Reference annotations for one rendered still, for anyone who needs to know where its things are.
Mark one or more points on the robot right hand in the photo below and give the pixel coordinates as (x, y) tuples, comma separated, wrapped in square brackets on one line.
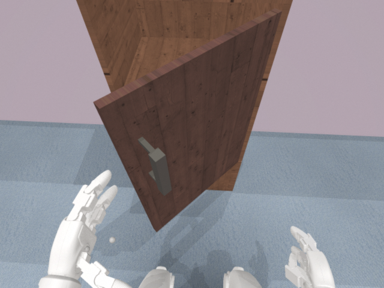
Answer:
[(314, 270)]

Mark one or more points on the cupboard door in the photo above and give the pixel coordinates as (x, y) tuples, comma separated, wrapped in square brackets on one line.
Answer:
[(196, 110)]

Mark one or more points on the robot left forearm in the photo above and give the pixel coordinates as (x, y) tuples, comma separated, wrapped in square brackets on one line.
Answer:
[(56, 281)]

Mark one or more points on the handle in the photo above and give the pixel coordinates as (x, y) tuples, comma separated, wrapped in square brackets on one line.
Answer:
[(160, 173)]

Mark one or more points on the robot thigh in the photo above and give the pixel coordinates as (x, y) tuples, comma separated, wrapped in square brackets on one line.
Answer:
[(240, 279), (158, 278)]

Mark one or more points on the right robot thigh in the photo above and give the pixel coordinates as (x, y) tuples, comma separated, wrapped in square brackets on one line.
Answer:
[(240, 279)]

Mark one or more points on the left robot thigh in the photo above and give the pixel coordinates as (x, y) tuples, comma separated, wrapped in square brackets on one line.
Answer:
[(158, 278)]

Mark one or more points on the robot left hand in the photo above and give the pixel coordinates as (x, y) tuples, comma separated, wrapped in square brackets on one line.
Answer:
[(77, 230)]

